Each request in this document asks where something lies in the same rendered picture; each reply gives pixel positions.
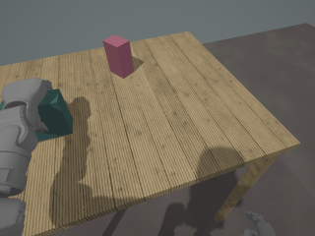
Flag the sponge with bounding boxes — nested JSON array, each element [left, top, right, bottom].
[[0, 88, 74, 142]]

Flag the robot left forearm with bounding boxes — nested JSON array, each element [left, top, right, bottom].
[[0, 98, 38, 198]]

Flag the left robot upper arm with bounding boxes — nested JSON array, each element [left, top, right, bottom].
[[0, 198, 27, 236]]

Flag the robot left hand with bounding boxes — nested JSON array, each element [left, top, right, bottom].
[[1, 78, 53, 133]]

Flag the robot right hand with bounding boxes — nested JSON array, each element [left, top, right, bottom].
[[240, 210, 277, 236]]

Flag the table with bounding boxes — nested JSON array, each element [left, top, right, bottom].
[[0, 31, 300, 236]]

